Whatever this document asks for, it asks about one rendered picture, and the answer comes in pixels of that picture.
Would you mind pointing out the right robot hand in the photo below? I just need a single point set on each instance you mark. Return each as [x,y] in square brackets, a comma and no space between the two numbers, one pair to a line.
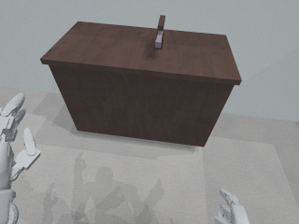
[234,215]

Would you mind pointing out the counter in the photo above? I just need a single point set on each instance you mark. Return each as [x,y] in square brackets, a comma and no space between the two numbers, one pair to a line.
[114,81]

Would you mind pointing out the robot left forearm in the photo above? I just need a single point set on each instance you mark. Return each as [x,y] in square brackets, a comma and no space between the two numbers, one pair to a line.
[9,212]

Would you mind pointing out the tap lever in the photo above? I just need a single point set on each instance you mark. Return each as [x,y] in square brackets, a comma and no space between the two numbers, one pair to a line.
[158,41]

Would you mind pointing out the left robot hand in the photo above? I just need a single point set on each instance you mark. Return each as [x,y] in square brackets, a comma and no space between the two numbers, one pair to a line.
[10,118]

